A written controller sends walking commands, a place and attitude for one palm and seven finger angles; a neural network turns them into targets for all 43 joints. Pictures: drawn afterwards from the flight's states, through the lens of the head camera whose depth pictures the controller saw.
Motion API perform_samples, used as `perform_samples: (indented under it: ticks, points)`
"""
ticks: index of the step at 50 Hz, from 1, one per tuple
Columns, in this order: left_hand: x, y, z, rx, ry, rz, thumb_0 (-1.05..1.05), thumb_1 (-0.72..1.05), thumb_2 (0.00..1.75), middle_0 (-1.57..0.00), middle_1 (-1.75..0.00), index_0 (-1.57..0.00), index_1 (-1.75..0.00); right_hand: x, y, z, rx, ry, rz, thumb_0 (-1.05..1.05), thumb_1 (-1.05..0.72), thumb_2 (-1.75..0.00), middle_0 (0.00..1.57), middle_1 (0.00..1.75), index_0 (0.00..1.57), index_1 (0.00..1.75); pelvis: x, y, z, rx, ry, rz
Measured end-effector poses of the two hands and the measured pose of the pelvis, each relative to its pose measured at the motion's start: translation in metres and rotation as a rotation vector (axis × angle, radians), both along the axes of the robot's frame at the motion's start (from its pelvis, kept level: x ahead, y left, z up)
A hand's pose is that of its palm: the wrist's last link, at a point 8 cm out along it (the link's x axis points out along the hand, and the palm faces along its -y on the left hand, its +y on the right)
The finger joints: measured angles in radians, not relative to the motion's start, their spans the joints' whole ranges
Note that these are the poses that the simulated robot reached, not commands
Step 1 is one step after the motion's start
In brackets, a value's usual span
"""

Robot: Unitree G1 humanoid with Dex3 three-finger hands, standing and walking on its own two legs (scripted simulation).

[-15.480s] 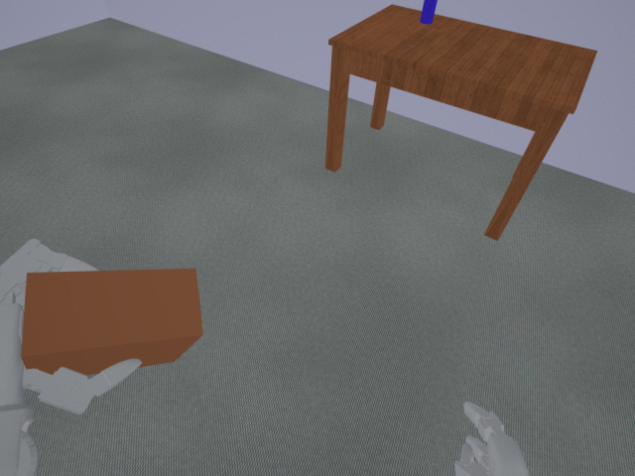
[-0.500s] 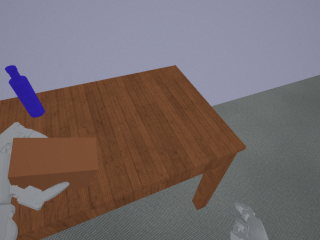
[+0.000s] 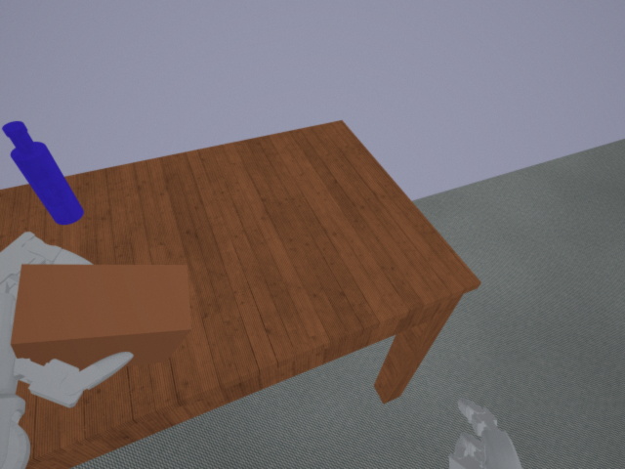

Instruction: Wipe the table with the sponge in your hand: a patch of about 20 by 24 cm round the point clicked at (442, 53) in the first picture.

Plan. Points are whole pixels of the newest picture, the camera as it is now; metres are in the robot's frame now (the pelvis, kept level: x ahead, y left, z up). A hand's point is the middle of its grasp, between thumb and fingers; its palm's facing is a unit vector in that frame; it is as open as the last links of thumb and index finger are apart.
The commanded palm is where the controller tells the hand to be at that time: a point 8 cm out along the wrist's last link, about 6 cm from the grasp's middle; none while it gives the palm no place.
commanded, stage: shuffle to correct the standing spot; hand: left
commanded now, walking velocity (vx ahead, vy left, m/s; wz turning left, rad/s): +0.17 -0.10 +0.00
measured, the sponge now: (131, 319) +0.23 +0.20 +0.13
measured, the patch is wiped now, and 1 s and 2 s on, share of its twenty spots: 0.00 0.00 0.00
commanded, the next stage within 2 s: come to a stop and stand still in 0.32 s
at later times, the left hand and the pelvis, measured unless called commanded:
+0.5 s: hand (61, 306) +0.22 +0.25 +0.17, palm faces +0.37 -0.82 -0.43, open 10.8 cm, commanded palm +0.16 +0.27 +0.18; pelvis +0.00 -0.01 +0.00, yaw -1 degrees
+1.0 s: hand (21, 333) +0.19 +0.27 +0.17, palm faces +0.37 -0.84 -0.39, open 10.8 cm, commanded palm +0.14 +0.29 +0.18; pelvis -0.03 +0.02 +0.01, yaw -2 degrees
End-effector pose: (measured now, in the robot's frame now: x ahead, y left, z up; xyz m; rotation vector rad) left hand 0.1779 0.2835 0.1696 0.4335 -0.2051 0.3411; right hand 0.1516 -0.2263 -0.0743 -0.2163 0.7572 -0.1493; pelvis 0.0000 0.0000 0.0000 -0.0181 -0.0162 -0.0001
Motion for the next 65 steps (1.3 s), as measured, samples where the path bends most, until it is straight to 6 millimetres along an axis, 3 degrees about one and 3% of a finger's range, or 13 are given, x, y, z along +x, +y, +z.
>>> perform_samples:
  ticks: [6,23,26,29,32,38,43,48,57,65]
  points:
    - [0.002,-0.002,0.007,0.017,-0.02,-0.013,-0.01,-0.55,1.02,-0.66,-1.38,-0.65,-1.38,0.006,0.003,0.002,0.011,-0.015,0.008,0.01,-0.91,-0.9,0.2,0.3,0.2,0.3,0.001,0.0,0.0,-0.002,0.004,-0.001]
    - [-0.001,-0.004,0.002,-0.011,-0.01,-0.004,-0.01,-0.55,1.02,-0.66,-1.38,-0.65,-1.38,0.009,-0.003,0.007,0.002,-0.038,0.004,0.01,-0.91,-0.9,0.2,0.3,0.2,0.3,0.0,-0.003,0.0,-0.004,-0.004,-0.004]
    - [0.01,0.017,0.018,0.105,-0.077,0.0,-0.01,-0.55,1.02,-0.66,-1.38,-0.65,-1.37,0.003,-0.003,0.005,-0.019,-0.023,0.041,0.01,-0.91,-0.9,0.2,0.3,0.2,0.3,-0.007,-0.005,0.0,-0.003,-0.004,-0.014]
    - [0.02,0.035,0.021,0.07,-0.132,0.051,-0.01,-0.55,1.02,-0.66,-1.38,-0.65,-1.37,-0.005,-0.001,0.005,-0.01,-0.009,0.049,0.01,-0.91,-0.9,0.2,0.3,0.2,0.3,-0.013,0.001,0.001,-0.007,-0.011,-0.038]
    - [0.022,0.027,0.014,0.022,-0.14,0.002,-0.01,-0.55,1.02,-0.66,-1.38,-0.65,-1.37,-0.014,0.003,0.004,0.001,-0.024,0.024,0.01,-0.91,-0.9,0.2,0.3,0.2,0.3,-0.015,0.012,-0.001,0.002,-0.022,-0.059]
    - [0.011,-0.008,0.002,0.06,-0.038,-0.194,-0.01,-0.55,1.02,-0.66,-1.38,-0.65,-1.37,-0.029,0.019,0.004,0.041,-0.03,0.003,0.01,-0.91,-0.9,0.2,0.3,0.2,0.3,-0.016,0.019,0.001,0.036,-0.008,-0.055]
    - [-0.001,0.009,0.019,0.163,-0.047,-0.153,-0.01,-0.55,1.02,-0.66,-1.38,-0.65,-1.37,-0.033,0.027,0.0,0.06,-0.007,0.03,0.01,-0.91,-0.9,0.2,0.3,0.2,0.3,-0.023,0.014,0.003,0.005,0.007,-0.032]
    - [-0.019,0.027,0.023,0.102,-0.077,-0.04,-0.01,-0.55,1.02,-0.66,-1.37,-0.65,-1.37,-0.031,0.024,0.005,0.047,-0.031,0.049,0.01,-0.91,-0.9,0.2,0.3,0.2,0.3,-0.027,0.015,0.006,-0.002,0.011,-0.037]
    - [-0.028,0.012,-0.012,-0.046,0.003,-0.047,-0.01,-0.55,1.02,-0.66,-1.37,-0.65,-1.37,-0.02,0.014,0.025,-0.024,-0.111,0.055,0.01,-0.91,-0.9,0.2,0.3,0.2,0.3,-0.035,0.019,0.008,-0.009,0.001,-0.039]
    - [-0.02,0.02,0.006,0.029,-0.05,-0.079,-0.01,-0.55,1.02,-0.66,-1.37,-0.65,-1.37,-0.02,0.021,0.032,-0.038,-0.121,0.056,0.01,-0.91,-0.9,0.2,0.3,0.2,0.3,-0.039,0.023,0.01,-0.013,0.008,-0.042]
